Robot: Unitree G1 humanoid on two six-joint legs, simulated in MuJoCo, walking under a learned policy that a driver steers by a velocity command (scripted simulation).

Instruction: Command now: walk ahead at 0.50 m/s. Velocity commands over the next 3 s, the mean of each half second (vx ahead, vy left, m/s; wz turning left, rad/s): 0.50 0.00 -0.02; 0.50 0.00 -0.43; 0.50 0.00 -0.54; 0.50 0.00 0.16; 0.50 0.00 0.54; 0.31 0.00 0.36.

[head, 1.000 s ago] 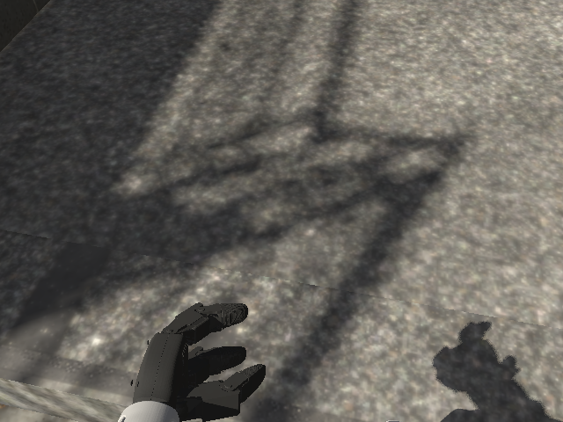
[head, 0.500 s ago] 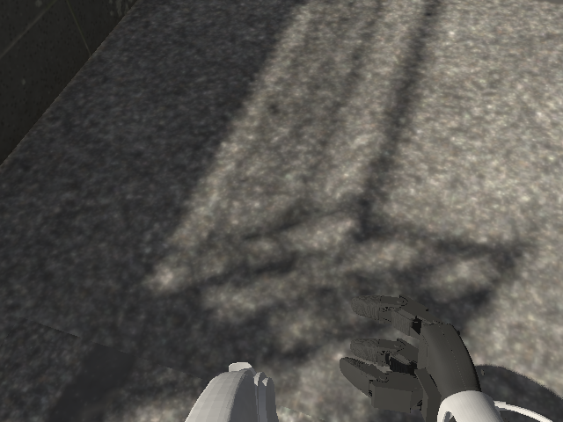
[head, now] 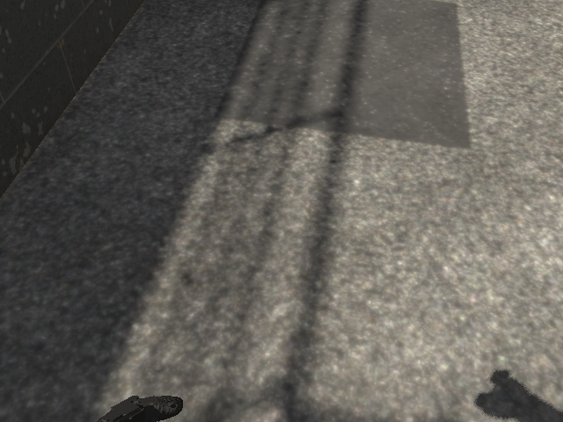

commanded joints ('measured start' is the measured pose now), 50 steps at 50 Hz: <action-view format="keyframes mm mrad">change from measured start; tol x32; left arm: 1 -30 97 39 -68 13 -21 17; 4 416 203 83 49 56 -51 45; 31 550 82 30 122 -43 -48 49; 50 -25 114 36 -25 20 28 -30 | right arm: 1 30 -146 -30 -36 0 6 -12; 24 -470 -67 8 -300 -9 72 38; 30 26 -220 -45 -197 -56 35 -14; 50 -16 -174 -28 -81 -10 26 -14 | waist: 1 55 176 38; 5 173 -241 -297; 25 138 -18 114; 31 9 312 -322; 50 45 101 131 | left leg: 1 73 255 -108 97 826 104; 3 -20 219 -61 400 852 76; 5 -644 -8 -15 1019 -125 15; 7 -775 57 -161 1156 -56 24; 25 -680 100 -40 395 278 3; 29 -200 34 -38 281 200 67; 32 190 496 -804 76 -63 231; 37 -225 328 -247 -40 164 104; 50 -70 324 102 -79 369 85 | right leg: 1 118 80 -51 -123 -112 -31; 3 449 106 -35 -204 -93 -77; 5 977 -354 660 -277 -221 -267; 11 500 -150 275 -458 40 -134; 28 671 -116 156 -248 637 -81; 32 -3 118 138 668 -437 -25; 50 -28 -22 -1 62 33 1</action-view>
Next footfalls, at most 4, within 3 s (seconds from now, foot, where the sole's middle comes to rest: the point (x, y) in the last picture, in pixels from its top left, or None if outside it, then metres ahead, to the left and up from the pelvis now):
0.08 right None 0.20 -0.11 -0.78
0.60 left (237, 420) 0.52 0.07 -0.78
1.14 right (340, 329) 0.74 -0.20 -0.78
1.70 left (329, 221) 1.11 -0.23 -0.78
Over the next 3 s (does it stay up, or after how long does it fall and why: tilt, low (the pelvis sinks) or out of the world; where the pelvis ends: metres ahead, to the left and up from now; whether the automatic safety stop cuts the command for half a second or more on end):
stays up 1.51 -0.38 0.00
